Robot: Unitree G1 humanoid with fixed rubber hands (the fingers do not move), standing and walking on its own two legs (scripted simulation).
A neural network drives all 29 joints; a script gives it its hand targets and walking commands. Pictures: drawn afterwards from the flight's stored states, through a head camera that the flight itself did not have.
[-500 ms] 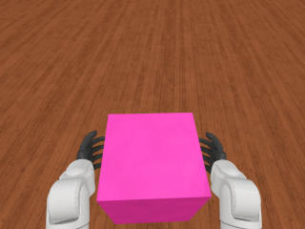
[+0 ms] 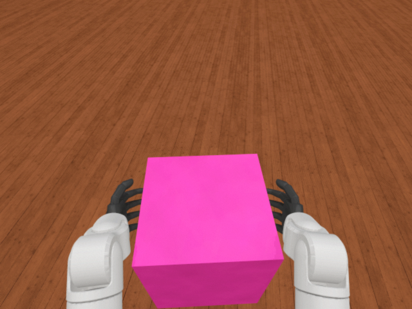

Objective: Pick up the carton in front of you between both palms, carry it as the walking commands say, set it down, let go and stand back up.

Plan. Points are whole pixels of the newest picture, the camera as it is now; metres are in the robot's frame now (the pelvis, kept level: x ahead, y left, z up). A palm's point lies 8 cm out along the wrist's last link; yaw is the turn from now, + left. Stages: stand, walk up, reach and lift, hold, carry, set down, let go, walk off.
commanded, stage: carry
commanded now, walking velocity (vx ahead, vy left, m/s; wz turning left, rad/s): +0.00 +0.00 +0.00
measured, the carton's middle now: (205, 234) +0.29 +0.00 +0.00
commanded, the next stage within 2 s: hold in 1.46 s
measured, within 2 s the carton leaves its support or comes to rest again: neither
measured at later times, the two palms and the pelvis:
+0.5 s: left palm (107, 256) +0.22 +0.16 +0.07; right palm (291, 256) +0.22 -0.14 +0.07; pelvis -0.04 +0.01 -0.01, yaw +0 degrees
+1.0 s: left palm (110, 270) +0.21 +0.16 +0.03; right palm (283, 269) +0.21 -0.13 +0.03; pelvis -0.07 +0.01 -0.01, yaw +0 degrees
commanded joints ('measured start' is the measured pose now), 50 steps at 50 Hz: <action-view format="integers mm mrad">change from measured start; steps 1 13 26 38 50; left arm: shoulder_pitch -427 -454 -418 -373 -488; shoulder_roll -925 -929 -930 -838 -874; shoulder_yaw -726 -717 -720 -610 -432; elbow -57 -38 63 199 474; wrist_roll -420 -417 -362 -244 -112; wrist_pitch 4 9 -94 -276 -538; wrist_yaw -253 -255 -273 -272 -286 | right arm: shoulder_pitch -411 -456 -425 -375 -490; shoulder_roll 912 911 923 841 876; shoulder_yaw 700 705 719 613 441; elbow -50 -47 58 200 465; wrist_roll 406 418 358 236 106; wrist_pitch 0 6 -98 -282 -544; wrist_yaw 259 266 279 269 280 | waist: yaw -9 -9 -7 -8 -5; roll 45 32 2 -3 -5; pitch -289 -229 -175 -172 -195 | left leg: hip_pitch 42 -31 -108 -146 -150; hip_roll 120 124 101 97 96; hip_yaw -43 -57 -84 -95 -103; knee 25 1 -56 -68 -66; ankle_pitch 841 616 289 203 185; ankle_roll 5 32 48 58 63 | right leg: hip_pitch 217 196 184 178 189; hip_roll -80 -104 -120 -123 -121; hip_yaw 69 91 120 127 133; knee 38 39 -29 -50 -59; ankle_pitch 530 377 265 214 209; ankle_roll -5 -2 -3 0 1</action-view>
